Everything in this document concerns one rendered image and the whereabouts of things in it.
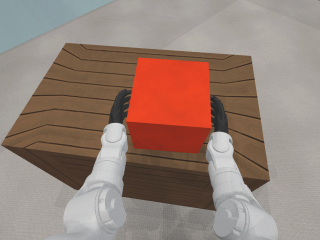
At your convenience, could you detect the carton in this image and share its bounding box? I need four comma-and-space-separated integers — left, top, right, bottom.
126, 57, 212, 154

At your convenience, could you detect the pedestal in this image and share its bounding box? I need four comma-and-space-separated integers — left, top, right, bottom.
1, 43, 270, 211

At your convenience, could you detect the robot left hand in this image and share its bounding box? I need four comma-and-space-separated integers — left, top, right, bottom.
108, 88, 132, 124

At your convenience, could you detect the right robot forearm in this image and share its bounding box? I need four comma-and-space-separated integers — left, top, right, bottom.
205, 131, 266, 212

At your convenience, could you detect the left robot upper arm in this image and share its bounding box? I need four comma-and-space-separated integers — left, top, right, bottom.
44, 187, 127, 240

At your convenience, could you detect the left robot forearm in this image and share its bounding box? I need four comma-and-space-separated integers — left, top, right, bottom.
63, 123, 128, 228

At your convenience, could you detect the robot right hand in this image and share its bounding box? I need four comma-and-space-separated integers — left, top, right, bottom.
210, 96, 229, 134

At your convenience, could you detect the right robot upper arm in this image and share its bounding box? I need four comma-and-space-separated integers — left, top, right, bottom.
213, 198, 278, 240

